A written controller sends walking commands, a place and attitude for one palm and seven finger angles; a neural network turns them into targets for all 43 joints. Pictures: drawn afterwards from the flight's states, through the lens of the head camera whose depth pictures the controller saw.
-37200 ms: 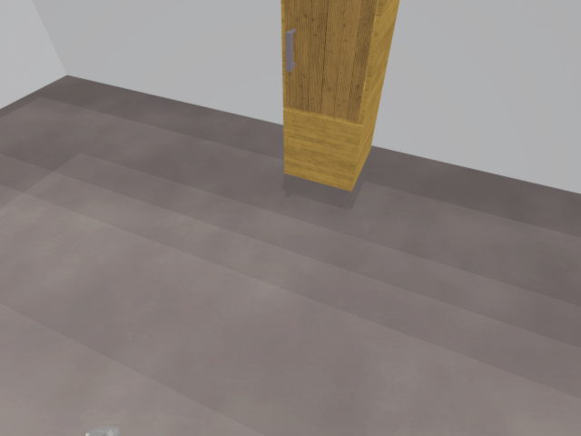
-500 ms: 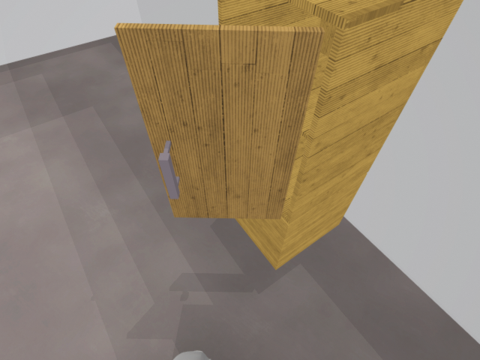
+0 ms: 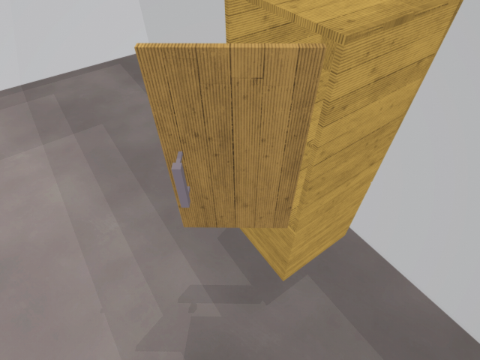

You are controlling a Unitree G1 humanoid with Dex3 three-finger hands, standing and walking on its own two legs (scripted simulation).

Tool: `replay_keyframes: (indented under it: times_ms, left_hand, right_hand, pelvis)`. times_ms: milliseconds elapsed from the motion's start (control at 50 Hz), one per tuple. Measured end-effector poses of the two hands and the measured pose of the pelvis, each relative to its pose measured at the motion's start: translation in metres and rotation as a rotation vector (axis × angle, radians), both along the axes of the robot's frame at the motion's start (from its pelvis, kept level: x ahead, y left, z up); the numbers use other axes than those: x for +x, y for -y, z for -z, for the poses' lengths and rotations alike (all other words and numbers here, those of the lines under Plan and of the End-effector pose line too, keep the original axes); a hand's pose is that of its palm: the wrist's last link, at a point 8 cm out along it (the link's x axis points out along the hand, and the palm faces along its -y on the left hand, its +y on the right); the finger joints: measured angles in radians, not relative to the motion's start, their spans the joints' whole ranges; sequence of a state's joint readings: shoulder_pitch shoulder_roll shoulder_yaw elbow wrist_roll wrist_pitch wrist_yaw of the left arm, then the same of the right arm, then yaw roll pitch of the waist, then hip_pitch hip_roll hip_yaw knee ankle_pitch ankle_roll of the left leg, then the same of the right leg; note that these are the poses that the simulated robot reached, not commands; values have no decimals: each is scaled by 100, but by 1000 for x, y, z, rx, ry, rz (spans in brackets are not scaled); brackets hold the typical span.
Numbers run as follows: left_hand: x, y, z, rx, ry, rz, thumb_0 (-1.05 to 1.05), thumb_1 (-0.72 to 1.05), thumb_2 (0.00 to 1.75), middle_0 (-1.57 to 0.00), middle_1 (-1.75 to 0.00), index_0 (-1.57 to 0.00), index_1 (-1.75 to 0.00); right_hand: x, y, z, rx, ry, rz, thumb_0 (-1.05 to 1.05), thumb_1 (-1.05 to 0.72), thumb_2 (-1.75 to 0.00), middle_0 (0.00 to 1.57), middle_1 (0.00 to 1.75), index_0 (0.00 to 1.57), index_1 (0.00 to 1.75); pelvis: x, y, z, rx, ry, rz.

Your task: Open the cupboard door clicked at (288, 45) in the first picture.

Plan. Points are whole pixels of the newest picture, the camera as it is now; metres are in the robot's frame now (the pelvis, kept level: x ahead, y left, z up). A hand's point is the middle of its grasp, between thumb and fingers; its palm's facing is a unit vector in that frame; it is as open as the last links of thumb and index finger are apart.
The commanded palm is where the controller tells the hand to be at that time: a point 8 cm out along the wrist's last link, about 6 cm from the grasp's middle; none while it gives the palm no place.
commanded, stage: come to a stop and stand still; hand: left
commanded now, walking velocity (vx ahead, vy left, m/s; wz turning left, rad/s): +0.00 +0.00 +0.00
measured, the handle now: (182, 180) +0.54 +0.18 -0.08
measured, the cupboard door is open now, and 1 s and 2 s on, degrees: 54 54 54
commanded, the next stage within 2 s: look again from close up in 0.32 s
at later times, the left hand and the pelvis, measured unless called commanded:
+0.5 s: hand out of the picture +0.03 +0.18 -0.17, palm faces +0.00 -0.98 -0.21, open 7.3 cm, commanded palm none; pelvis +0.01 +0.01 +0.00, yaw -1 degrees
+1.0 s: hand out of the picture +0.04 +0.17 -0.17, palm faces +0.00 -0.98 -0.21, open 7.4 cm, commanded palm none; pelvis +0.03 -0.01 +0.01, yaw -1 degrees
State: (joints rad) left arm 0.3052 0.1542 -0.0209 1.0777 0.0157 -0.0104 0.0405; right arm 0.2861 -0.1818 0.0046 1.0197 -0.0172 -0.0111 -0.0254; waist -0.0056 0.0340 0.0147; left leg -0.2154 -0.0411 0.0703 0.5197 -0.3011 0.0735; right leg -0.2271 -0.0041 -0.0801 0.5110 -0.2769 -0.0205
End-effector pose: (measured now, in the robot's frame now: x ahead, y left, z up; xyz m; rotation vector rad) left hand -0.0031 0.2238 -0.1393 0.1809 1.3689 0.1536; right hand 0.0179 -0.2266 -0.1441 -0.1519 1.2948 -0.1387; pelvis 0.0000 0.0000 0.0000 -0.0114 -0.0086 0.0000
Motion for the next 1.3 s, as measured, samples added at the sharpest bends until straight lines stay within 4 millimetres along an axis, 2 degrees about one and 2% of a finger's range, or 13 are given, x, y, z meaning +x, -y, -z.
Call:
replay_keyframes:
  times_ms: [140,300,440,800,1060,1080,1100,1180,1220,1260,1300]
  left_hand:
    - [12,-18,-10,36,23,2,1,91,90,-20,-30,-20,-30]
    - [24,-14,-9,20,19,12,0,91,90,-20,-30,-20,-30]
    - [28,-6,-3,-2,1,9,1,92,90,-20,-30,-20,-30]
    - [32,5,1,-20,-19,1,0,91,90,-20,-30,-20,-30]
    - [42,9,-1,-4,5,7,0,90,90,-20,-30,-20,-30]
    - [51,8,-6,-9,63,-48,1,90,90,-20,-30,-20,-30]
    - [70,6,-19,0,190,-73,1,90,90,-20,-30,-20,-30]
    - [146,2,-86,38,710,-94,2,87,88,-21,-32,-20,-32]
    - [175,1,-112,21,936,-76,1,85,87,-21,-34,-20,-33]
    - [191,3,-128,-12,1137,-29,1,82,86,-21,-36,-20,-35]
    - [193,8,-132,-57,1303,44,1,78,84,-21,-38,-20,-38]
  right_hand:
    - [-18,-17,6,41,-54,-7,1,-93,-89,20,30,20,30]
    - [-22,-24,5,50,-92,1,1,-92,-89,20,30,20,30]
    - [-15,-18,2,28,-100,6,0,-91,-89,20,30,20,30]
    - [18,0,-4,-12,-66,-6,0,-91,-89,20,30,20,30]
    - [21,8,-4,-10,-73,-5,0,-91,-89,20,30,20,30]
    - [24,11,-6,-13,-42,4,1,-92,-89,20,30,20,30]
    - [29,13,-9,-25,22,-1,1,-92,-89,20,30,20,30]
    - [63,27,-20,-44,285,-16,1,-91,-89,20,30,20,30]
    - [82,37,-23,-54,385,-41,1,-91,-89,21,30,20,30]
    - [103,48,-27,-67,485,-62,1,-91,-89,21,30,20,30]
    - [123,59,-30,-85,586,-88,1,-91,-89,21,30,20,30]
  pelvis:
    - [2,-8,-2,15,4,6]
    - [6,-9,-4,20,1,11]
    - [12,-7,-5,20,1,13]
    - [24,2,-6,19,4,14]
    - [27,10,-6,17,-3,9]
    - [26,11,-5,15,-9,7]
    - [26,12,-5,19,-12,10]
    - [18,16,2,42,-41,-22]
    - [10,20,9,34,-79,-26]
    - [1,25,20,33,-126,-15]
    - [-9,31,36,37,-173,-3]
